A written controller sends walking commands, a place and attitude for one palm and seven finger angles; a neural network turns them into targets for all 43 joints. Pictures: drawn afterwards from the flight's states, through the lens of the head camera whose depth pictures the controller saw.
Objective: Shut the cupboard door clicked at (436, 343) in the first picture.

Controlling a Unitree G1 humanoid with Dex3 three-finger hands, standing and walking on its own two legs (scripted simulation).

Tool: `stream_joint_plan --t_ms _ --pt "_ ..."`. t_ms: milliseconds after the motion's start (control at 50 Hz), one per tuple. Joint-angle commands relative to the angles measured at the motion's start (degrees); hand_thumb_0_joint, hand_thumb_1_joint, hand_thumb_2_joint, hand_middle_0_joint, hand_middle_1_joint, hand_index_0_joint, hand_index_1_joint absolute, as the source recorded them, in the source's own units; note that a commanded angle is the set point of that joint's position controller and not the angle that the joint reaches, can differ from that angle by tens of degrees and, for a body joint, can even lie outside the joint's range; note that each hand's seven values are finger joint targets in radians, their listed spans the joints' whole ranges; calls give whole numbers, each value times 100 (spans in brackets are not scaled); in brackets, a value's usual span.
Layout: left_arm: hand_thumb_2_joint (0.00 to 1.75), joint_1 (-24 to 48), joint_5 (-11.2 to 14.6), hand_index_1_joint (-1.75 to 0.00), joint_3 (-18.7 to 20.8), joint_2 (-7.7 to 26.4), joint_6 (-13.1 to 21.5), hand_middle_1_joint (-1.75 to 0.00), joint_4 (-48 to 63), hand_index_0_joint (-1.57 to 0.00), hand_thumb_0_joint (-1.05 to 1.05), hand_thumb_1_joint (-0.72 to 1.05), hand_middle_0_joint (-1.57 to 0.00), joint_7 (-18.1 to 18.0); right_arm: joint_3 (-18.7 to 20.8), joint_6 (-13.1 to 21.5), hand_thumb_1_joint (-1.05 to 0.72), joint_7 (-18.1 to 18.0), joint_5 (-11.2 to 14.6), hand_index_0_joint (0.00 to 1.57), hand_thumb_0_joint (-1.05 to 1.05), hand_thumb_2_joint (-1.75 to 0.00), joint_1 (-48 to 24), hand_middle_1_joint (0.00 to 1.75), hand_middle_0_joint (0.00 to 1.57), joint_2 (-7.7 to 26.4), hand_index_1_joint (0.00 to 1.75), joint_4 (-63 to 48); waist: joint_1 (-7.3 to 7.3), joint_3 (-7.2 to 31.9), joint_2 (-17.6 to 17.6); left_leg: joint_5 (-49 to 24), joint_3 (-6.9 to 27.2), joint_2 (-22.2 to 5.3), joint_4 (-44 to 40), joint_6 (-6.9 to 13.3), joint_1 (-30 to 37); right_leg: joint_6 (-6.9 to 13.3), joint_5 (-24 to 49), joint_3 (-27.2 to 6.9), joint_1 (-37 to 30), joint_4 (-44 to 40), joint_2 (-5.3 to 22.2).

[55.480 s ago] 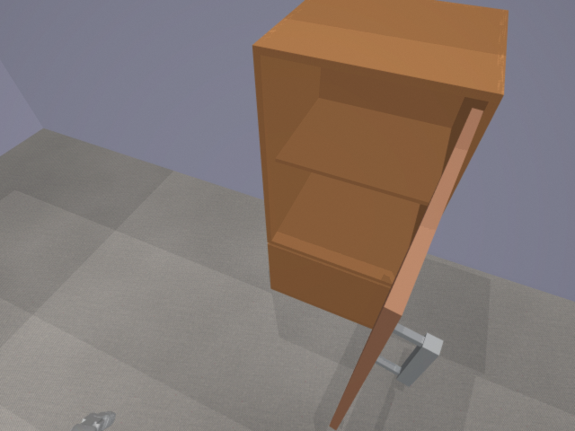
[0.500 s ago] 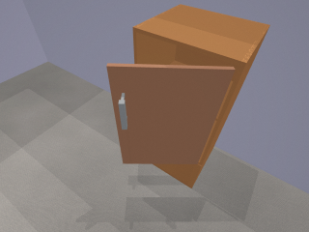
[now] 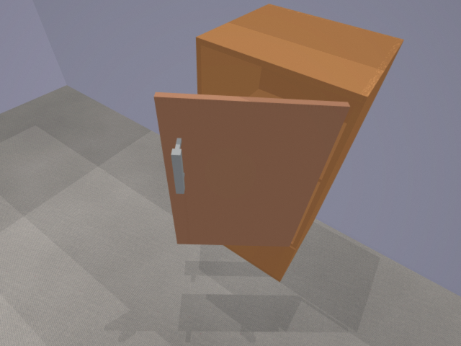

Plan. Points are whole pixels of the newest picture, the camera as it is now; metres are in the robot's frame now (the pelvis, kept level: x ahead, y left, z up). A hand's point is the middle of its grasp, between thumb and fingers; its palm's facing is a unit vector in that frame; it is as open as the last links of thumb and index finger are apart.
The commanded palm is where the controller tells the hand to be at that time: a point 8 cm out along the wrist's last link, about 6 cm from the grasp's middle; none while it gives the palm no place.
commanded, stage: shuffle to correct the standing spot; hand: left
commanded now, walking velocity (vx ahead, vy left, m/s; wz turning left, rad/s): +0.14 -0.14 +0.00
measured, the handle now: (179, 166) +0.50 +0.16 +0.00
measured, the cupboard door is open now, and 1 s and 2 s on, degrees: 34 34 34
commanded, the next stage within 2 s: come to a stop and stand still in 0.24 s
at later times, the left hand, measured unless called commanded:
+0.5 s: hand out of the picture +0.10 +0.13 -0.17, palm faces +0.09 -0.98 -0.20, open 7.3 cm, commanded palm none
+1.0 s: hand out of the picture +0.07 +0.15 -0.17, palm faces +0.08 -0.97 -0.24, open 7.4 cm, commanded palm none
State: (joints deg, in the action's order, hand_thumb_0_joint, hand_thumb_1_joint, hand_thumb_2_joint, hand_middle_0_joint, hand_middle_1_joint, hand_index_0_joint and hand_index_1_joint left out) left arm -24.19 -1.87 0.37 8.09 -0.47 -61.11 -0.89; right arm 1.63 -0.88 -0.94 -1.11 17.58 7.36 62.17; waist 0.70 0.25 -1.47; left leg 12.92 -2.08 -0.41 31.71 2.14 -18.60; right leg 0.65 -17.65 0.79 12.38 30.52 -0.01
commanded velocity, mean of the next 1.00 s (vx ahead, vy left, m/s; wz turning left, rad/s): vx -0.01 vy -0.02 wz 0.05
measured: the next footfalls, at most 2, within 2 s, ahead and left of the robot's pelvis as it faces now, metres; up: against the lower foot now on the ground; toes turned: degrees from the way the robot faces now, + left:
none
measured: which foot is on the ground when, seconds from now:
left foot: down 0.00-1.00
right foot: down 0.00-1.00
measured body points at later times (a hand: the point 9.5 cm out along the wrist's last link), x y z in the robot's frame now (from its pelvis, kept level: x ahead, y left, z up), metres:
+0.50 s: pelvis +0.07 -0.05 +0.00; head +0.08 -0.04 +0.45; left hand +0.10 +0.18 -0.16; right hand +0.07 -0.27 -0.16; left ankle +0.06 +0.07 -0.71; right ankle +0.06 -0.14 -0.73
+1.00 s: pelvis +0.05 -0.03 +0.00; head +0.04 -0.04 +0.45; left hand +0.07 +0.20 -0.15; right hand +0.15 -0.26 -0.15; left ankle +0.10 +0.05 -0.73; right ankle +0.06 -0.14 -0.73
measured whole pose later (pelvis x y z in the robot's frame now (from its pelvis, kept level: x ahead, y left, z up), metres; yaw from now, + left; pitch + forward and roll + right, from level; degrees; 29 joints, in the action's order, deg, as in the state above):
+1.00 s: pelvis +0.05 -0.03 +0.00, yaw +2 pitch -3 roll -1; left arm -18.9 -1.5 -0.1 9.8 -1.1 -53.7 -2.7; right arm 1.3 -1.0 -0.8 -1.1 11.6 9.5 53.6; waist 0.7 -1.2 1.4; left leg 13.8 -5.2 -0.4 33.5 2.8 -17.1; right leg 1.2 -18.1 7.3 12.0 32.9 1.6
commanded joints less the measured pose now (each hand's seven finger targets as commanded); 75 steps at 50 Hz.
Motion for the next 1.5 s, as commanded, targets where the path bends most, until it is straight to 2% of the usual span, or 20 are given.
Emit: stream_joint_plan --t_ms 0,40,100,160,200,300,340,360,400,500,560,600,780,800,840,940,1060,1120,1160,1480 --pt "90 -513 43 -30 114 512 99 -30 159 -20 0 90 -20 -26 101 174 -90 -68 -10 20 0 -90 25 30 20 520 30 -417 -20 -737 -488 1383 284 -262 -167 78 -535 507 -1395 -1065 485 -1282 624" --pt "90 -479 57 -30 149 562 102 -30 159 -20 0 90 -20 -42 63 215 -90 -72 1 20 0 -90 2 30 20 414 30 -435 -69 -695 -776 807 -113 -90 435 7 -416 645 -1058 -1294 527 -1380 852" --pt "90 -326 49 -30 142 500 87 -30 222 -20 0 90 -20 -23 47 282 -90 -89 -2 20 0 -90 248 30 20 449 30 -315 -196 -580 -188 336 28 -323 -21 65 265 545 -276 -723 759 -749 540" --pt "90 -98 -3 -30 135 337 54 -30 387 -20 0 90 -20 32 212 281 -90 -168 -53 20 0 -90 819 30 20 1103 30 -138 -360 -661 1559 451 2194 -1764 -1445 793 1030 122 -803 385 1809 1188 -164" --pt "90 299 -22 -30 159 368 52 -30 574 -20 0 90 -20 44 222 284 -90 -202 -86 20 0 -90 891 30 20 1126 30 -151 -382 -778 1133 -638 2588 -2166 -1612 1241 1034 162 -1378 72 2171 2097 147" --pt "90 -345 47 -30 202 218 104 -30 318 -20 0 90 -20 123 183 253 -90 -184 -53 20 0 -90 38 30 20 1003 30 -355 184 -4 473 -551 946 -1074 -586 469 -188 33 331 467 -477 -425 29" --pt "90 -597 23 -30 289 784 141 -30 210 -20 0 90 -20 8 55 257 -90 -117 10 20 0 -90 9 30 20 435 30 -497 282 -89 -1235 1324 -261 -48 706 -35 -1514 457 332 -1044 -1368 -1286 1365" --pt "90 -539 27 -30 284 898 144 -30 273 -20 0 90 -20 -23 43 227 -90 -100 5 20 0 -90 -179 30 20 376 30 -588 337 -76 -1141 1985 -246 12 1542 -56 -1447 877 588 -1501 -1007 -1553 1966" --pt "90 -3 41 -30 197 641 215 -30 317 -20 0 90 -20 -100 17 154 -90 -108 21 20 0 -90 -195 30 20 242 30 -457 93 -512 -671 1795 32 -229 2108 -105 -1217 1126 2137 -1351 -415 -1458 2010" --pt "90 440 106 -30 113 697 224 -30 320 -20 0 90 -20 -170 -65 140 -90 -73 107 20 0 -90 156 30 20 104 30 -117 -95 -124 -548 98 -304 -30 -275 -280 250 642 4680 -98 -662 -322 1257" --pt "90 383 146 -30 146 592 94 -30 477 -20 0 90 -20 -204 23 114 -90 -116 66 20 0 -90 34 30 20 625 30 -225 22 -22 133 -2930 212 -803 -434 39 1050 137 2703 29 -60 -193 850" --pt "90 446 100 -30 140 551 20 -30 474 -20 0 90 -20 -218 34 114 -90 -131 72 20 0 -90 -179 30 20 689 30 -275 66 -309 681 -3157 511 -954 -627 260 683 12 1611 75 -134 -228 656" --pt "90 432 91 -30 89 616 59 -30 474 -20 0 90 -20 -156 38 73 -90 -83 61 20 0 -90 -481 30 20 680 30 -525 -20 132 -37 -1267 288 -653 -693 51 898 142 1625 -232 -129 -696 832" --pt "90 344 -45 -30 3 1250 138 -30 732 -20 0 90 -20 -221 27 219 -90 -71 17 20 0 -90 -455 30 20 1010 30 -929 -133 -260 372 -2250 562 -460 -798 -25 890 79 2068 -69 -141 -487 677" --pt "90 388 64 -30 69 821 85 -30 946 -20 0 90 -20 -252 130 274 -90 -81 0 20 0 -90 -407 30 20 1020 30 -1053 -94 866 795 -2650 622 -784 -252 89 1296 180 1319 -71 -93 -161 653" --pt "90 606 40 -30 101 877 61 -30 1170 -20 0 90 -20 -195 88 53 -90 -27 -20 20 0 -90 -344 30 20 705 30 -1215 -224 -414 -524 272 150 -228 104 -50 362 504 -294 -654 876 -1035 1112" --pt "90 874 35 -30 199 990 -49 -30 1415 -20 0 90 -20 -196 110 15 -90 36 -47 20 0 -90 87 30 20 669 30 -1123 -279 -861 -148 724 189 -279 91 -27 355 488 -1435 -401 1736 -958 940" --pt "90 477 54 -30 156 805 -72 -30 1331 -20 0 90 -20 -162 67 106 -90 25 -60 20 0 -90 -104 30 20 856 30 -1175 -18 -815 845 1612 1125 -760 -1414 220 -570 151 -655 113 681 -247 361" --pt "90 279 55 -30 147 743 -51 -30 1169 -20 0 90 -20 -135 92 129 -90 5 -49 20 0 -90 -241 30 20 1011 30 -1164 124 -633 712 2092 1336 -895 -1824 275 -903 102 -272 190 24 -117 295" --pt "90 -221 27 -30 54 436 37 -30 522 -20 0 90 -20 -168 81 77 -90 16 30 20 0 -90 192 30 20 662 30 -427 -68 -556 245 1609 731 -594 -1667 76 -131 61 -533 -52 448 -955 535"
